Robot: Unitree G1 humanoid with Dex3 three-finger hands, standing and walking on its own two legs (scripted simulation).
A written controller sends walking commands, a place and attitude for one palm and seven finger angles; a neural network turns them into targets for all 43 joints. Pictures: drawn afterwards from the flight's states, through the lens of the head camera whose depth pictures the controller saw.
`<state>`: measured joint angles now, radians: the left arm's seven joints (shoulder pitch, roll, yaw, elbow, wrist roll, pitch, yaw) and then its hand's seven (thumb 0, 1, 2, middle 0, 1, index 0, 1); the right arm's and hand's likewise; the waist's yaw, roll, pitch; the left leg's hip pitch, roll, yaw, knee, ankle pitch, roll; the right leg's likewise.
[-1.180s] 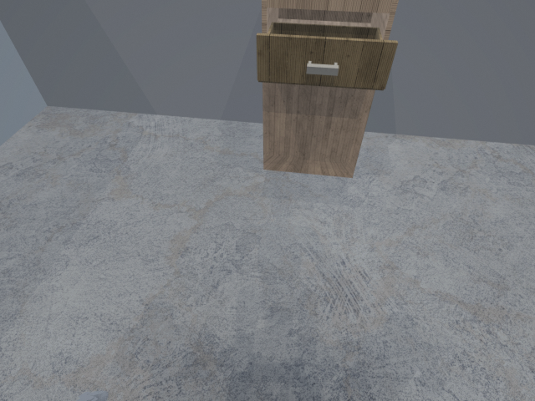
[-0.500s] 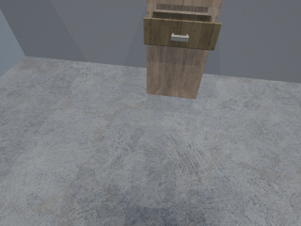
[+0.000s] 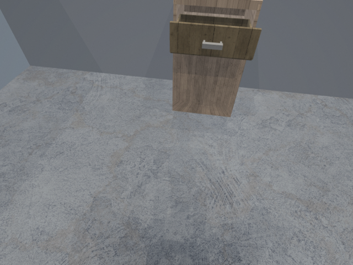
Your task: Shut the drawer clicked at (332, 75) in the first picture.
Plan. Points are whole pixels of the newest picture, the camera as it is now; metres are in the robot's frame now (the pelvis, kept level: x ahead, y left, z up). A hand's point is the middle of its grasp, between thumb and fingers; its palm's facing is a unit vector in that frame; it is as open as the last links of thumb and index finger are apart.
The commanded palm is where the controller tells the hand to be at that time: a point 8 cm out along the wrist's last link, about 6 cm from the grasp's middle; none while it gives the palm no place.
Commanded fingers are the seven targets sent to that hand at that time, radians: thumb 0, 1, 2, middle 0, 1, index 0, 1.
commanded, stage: look at it before walking up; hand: left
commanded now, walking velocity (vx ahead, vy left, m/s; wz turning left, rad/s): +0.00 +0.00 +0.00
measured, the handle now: (212, 44) +1.15 -0.12 -0.01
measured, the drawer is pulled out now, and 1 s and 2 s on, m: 0.28 0.28 0.28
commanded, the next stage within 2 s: walk to a spot facing it in 0.26 s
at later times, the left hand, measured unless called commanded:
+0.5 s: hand out of the picture +0.07 +0.24 -0.16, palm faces -0.03 -0.95 -0.32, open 7.4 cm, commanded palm none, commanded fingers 0.00 0.90 0.90 -0.20 -0.30 -0.20 -0.30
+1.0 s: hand out of the picture +0.11 +0.13 -0.16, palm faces -0.18 -0.97 -0.17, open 7.4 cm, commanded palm none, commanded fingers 0.00 0.90 0.90 -0.20 -0.30 -0.20 -0.30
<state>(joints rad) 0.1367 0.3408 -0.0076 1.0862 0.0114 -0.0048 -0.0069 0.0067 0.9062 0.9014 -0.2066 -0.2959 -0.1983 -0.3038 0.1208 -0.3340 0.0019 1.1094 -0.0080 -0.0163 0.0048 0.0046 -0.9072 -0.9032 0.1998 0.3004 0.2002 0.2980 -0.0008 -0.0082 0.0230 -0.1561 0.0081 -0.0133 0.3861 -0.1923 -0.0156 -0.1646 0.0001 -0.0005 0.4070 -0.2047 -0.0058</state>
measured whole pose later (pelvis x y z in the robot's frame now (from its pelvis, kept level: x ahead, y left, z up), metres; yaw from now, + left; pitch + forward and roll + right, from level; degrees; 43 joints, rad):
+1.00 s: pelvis +0.14 -0.05 +0.00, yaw -16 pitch +1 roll +1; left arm 0.46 0.13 0.02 1.06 0.02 -0.06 0.00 0.01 0.91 0.90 -0.21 -0.30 -0.20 -0.30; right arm 0.14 -0.19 -0.05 0.98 -0.02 -0.01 0.02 0.01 -0.91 -0.90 0.20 0.30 0.20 0.30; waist 0.03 0.01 0.04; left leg -0.65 0.12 0.05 1.03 -0.18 -0.07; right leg -0.06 0.07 0.05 0.36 -0.31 -0.07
